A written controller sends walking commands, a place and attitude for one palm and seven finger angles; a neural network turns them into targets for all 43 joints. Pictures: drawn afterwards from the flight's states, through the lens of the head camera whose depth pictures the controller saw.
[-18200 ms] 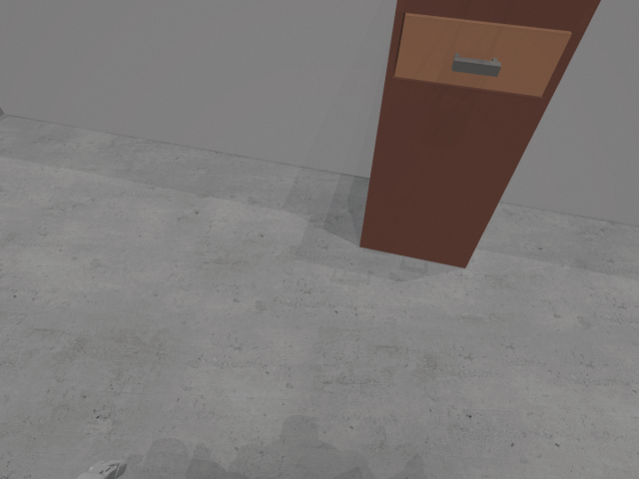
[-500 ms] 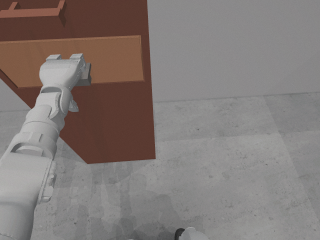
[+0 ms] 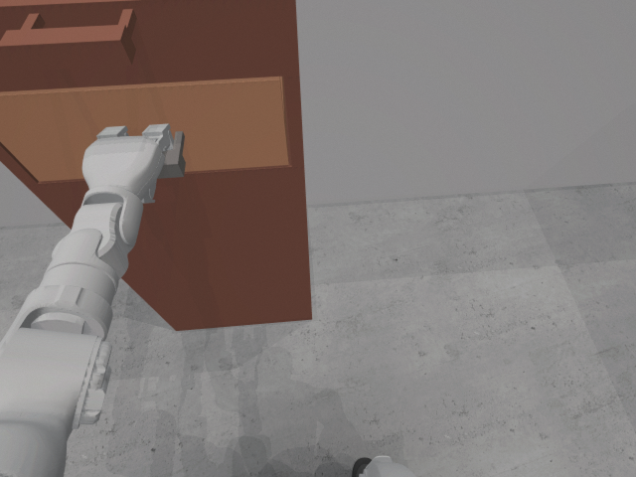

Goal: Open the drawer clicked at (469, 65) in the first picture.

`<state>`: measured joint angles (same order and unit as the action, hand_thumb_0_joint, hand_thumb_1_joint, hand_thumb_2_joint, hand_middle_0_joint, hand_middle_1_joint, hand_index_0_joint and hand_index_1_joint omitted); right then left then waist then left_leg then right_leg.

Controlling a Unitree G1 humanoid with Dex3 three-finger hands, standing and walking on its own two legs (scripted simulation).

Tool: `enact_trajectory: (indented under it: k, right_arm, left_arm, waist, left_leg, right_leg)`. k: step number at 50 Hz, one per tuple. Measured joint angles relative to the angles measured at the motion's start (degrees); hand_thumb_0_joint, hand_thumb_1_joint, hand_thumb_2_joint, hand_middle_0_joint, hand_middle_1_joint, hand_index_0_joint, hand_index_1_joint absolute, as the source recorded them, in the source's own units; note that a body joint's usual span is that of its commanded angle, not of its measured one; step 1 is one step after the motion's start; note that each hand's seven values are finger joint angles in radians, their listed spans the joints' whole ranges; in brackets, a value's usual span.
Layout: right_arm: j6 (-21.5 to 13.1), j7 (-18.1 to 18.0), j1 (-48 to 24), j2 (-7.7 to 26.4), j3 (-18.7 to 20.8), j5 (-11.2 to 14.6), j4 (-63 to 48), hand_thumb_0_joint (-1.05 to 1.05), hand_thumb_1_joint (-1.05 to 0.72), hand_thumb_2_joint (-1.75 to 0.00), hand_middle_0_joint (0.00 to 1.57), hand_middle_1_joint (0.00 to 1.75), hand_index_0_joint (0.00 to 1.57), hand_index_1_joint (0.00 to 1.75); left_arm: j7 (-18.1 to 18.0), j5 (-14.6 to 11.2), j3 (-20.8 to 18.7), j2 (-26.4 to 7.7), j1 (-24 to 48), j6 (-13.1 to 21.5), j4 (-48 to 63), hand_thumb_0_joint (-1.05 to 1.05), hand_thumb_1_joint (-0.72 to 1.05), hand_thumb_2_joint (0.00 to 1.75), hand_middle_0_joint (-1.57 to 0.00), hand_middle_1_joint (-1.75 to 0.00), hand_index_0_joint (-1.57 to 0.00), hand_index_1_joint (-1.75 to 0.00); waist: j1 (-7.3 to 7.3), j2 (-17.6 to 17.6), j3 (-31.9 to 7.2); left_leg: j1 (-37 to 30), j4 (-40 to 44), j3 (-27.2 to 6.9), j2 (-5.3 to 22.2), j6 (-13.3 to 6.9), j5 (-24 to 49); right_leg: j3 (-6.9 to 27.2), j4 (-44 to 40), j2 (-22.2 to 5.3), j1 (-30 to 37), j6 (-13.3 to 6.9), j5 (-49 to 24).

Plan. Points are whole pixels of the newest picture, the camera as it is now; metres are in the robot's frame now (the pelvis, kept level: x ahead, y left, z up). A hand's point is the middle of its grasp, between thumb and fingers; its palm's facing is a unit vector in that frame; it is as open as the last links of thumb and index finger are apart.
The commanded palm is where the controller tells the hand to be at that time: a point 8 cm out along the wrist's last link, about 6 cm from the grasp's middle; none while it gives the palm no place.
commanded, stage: pull the drawer open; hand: left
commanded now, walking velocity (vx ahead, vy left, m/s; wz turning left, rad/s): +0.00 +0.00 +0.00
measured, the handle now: (142, 153) +0.53 +0.22 +0.07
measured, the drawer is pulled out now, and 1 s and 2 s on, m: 0.00 0.03 0.27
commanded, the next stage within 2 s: none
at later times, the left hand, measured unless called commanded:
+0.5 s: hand (141, 199) +0.47 +0.22 +0.05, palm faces -0.02 -0.02 -1.00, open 5.7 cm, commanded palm +0.45 +0.23 +0.11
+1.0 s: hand (140, 207) +0.45 +0.22 +0.05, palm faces -0.01 -0.03 -1.00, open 5.7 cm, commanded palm +0.39 +0.23 +0.11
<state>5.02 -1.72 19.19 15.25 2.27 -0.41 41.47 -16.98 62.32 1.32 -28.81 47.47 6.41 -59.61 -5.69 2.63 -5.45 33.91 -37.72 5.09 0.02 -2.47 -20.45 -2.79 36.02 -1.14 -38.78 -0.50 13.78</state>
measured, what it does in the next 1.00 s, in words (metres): stands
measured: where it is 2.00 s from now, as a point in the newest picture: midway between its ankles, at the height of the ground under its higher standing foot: outside the picture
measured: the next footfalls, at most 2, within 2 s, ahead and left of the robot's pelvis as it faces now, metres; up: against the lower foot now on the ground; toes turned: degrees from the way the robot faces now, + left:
none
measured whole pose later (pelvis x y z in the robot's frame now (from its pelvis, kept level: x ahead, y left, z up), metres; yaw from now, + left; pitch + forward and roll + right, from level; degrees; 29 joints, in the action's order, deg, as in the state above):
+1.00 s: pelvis +0.02 -0.01 +0.01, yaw -2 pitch +14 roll +0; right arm 6.4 -0.9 17.9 15.7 4.0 0.5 40.1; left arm -15.7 59.8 -1.3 -27.5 31.5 4.9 -43.8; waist -3.4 3.5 -5.2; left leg 26.8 -32.8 6.3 0.7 -1.6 -20.0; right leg -1.2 33.0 0.2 -33.3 -1.1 13.8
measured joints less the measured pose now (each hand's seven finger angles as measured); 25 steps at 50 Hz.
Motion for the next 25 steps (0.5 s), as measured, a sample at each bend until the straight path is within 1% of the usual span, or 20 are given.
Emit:
enact_trajectory:
  k: [4, 10, 17, 19, 22, 25]
  right_arm:
    - [0.3, 0.3, -0.6, -0.1, 0.2, -0.1, 0.2, 0.01, -0.9, -0.9, 0.2, 0.3, 0.21, 0.3]
    - [1.0, 0.8, -1.5, -0.3, 0.5, 0.1, -0.5, 0.01, -0.9, -0.9, 0.2, 0.3, 0.21, 0.3]
    - [1.7, 1.7, -2.0, -0.5, 1.2, 0.3, -1.6, 0.01, -0.91, -0.9, 0.2, 0.3, 0.2, 0.3]
    - [1.8, 1.7, -2.4, -0.4, 1.1, 0.5, -1.6, 0.01, -0.91, -0.9, 0.2, 0.3, 0.2, 0.3]
    - [1.6, 1.2, -3.5, -0.3, 0.8, 0.4, -0.7, 0.01, -0.91, -0.9, 0.2, 0.3, 0.2, 0.3]
    - [1.4, 0.8, -4.8, -0.3, 0.6, 0.2, -0.1, 0.01, -0.91, -0.9, 0.2, 0.3, 0.2, 0.3]
  left_arm:
    - [-0.3, -0.2, 0.4, 0.6, -0.7, -0.5, 0.5, 0.0, 0.67, 0.85, -0.38, -1.35, -0.4, -1.35]
    - [0.5, -0.9, 0.2, 1.1, -3.5, -1.2, 3.6, 0.0, 0.68, 0.83, -0.37, -1.35, -0.4, -1.35]
    - [1.3, -2.3, -0.2, 2.4, -11.0, -2.2, 12.5, 0.01, 0.69, 0.8, -0.35, -1.35, -0.41, -1.35]
    - [1.2, -2.5, 0.2, 2.9, -12.8, -2.6, 14.7, 0.01, 0.68, 0.8, -0.36, -1.35, -0.41, -1.35]
    - [0.5, -1.8, 1.8, 3.5, -10.9, -2.4, 13.0, 0.0, 0.68, 0.82, -0.37, -1.35, -0.42, -1.35]
    - [0.4, -1.1, 2.4, 3.9, -8.8, -2.4, 10.6, 0.0, 0.67, 0.83, -0.38, -1.35, -0.41, -1.35]
  waist:
    - [0.34, 0.2, -0.2]
    - [0.94, 0.4, -0.3]
    - [2.38, 0.9, -0.6]
    - [2.82, 1.0, -0.5]
    - [3.38, 0.8, 0.1]
    - [3.64, 0.6, 0.2]
  left_leg:
    - [-0.7, 0.4, -0.1, 0.0, 0.0, -0.1]
    - [-2.5, 1.6, 0.3, 0.1, 0.1, -0.3]
    - [-5.4, 3.7, 0.6, 0.3, 0.3, -0.3]
    - [-6.3, 4.2, 0.4, 0.3, 0.4, -0.3]
    - [-6.6, 4.0, -0.6, 0.0, 0.5, -0.5]
    - [-6.4, 3.8, -1.2, -0.1, 0.7, -0.4]
  right_leg:
    - [0.0, -0.3, 0.0, 0.7, 0.1, 0.2]
    - [0.4, -1.3, 0.3, 2.2, 0.1, 0.3]
    - [0.8, -2.9, 0.7, 4.7, 0.1, 0.6]
    - [0.7, -3.2, 0.7, 5.6, 0.1, 0.7]
    - [-0.3, -2.9, 0.4, 6.3, 0.0, 1.2]
    - [-0.9, -2.6, 0.2, 6.2, -0.2, 1.4]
